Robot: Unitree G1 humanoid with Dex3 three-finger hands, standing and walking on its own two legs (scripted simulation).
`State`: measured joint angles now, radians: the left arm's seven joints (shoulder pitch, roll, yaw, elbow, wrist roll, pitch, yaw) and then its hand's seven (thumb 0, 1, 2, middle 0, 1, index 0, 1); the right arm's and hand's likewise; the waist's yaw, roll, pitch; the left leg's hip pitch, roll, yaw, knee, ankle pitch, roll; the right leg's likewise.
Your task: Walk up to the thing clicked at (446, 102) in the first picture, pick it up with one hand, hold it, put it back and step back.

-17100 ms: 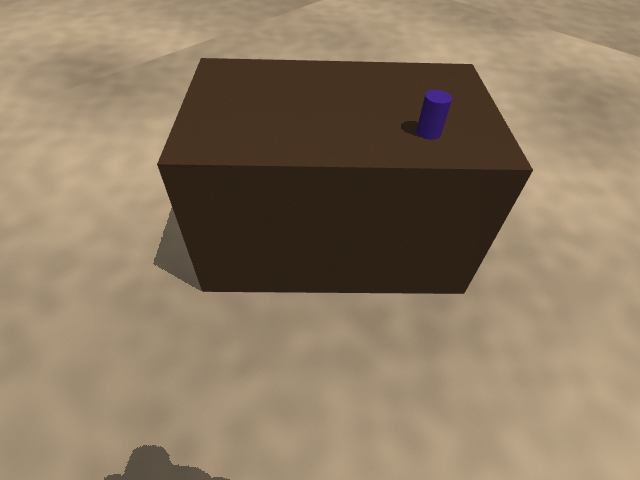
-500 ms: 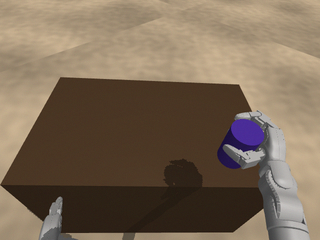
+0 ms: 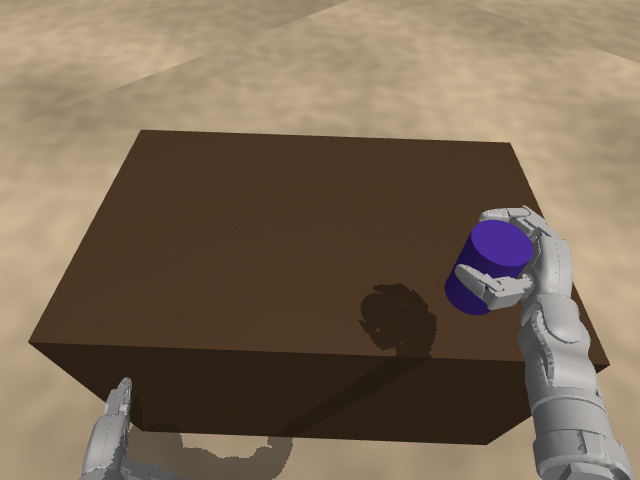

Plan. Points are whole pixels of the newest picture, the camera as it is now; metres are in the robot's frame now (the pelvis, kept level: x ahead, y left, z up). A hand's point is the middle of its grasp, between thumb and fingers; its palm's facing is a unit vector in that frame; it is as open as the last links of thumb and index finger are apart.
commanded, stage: crouch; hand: right
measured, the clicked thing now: (484, 269) +0.38 -0.18 +0.05
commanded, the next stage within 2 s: lower in 0.92 s
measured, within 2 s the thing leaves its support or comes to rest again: rests again in 1.82 s
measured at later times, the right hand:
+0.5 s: hand (481, 239) +0.45 -0.20 +0.03, palm faces +0.15 +0.99 +0.02, open 10.1 cm
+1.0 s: hand (476, 235) +0.49 -0.21 +0.00, palm faces +0.16 +0.99 +0.01, open 10.1 cm
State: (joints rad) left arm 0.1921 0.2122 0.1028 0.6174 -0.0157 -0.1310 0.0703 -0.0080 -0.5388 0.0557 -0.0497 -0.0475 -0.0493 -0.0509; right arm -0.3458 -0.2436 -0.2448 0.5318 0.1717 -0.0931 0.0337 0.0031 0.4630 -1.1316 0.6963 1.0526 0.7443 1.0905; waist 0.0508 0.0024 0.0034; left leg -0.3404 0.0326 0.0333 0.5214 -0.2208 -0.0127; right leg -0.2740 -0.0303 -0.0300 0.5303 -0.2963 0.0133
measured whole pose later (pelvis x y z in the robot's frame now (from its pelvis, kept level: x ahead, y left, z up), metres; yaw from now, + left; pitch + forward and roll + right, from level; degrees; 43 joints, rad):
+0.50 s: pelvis -0.01 -0.01 -0.03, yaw +1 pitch +14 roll +1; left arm 0.30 0.22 0.03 0.33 0.02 -0.16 0.03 -0.01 -0.55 0.07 -0.06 -0.05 -0.05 -0.06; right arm -0.70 -0.40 -0.38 1.06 0.11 -0.36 0.09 0.00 0.46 -1.14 0.69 1.06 0.74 1.10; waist 0.15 0.03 -0.08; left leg -0.72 0.03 0.02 0.78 -0.30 -0.02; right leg -0.66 -0.05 -0.03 0.84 -0.41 0.00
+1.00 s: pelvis -0.02 -0.01 -0.06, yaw +1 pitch +19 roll +2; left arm 0.36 0.24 0.03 0.15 0.04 -0.12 0.00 -0.01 -0.55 0.06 -0.05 -0.05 -0.05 -0.06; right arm -0.82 -0.48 -0.45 1.17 0.05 -0.38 0.09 0.00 0.46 -1.14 0.69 1.06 0.74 1.10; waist 0.20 0.01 -0.12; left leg -0.92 0.02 0.03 0.94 -0.36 -0.02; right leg -0.88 -0.05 -0.02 1.03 -0.48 0.00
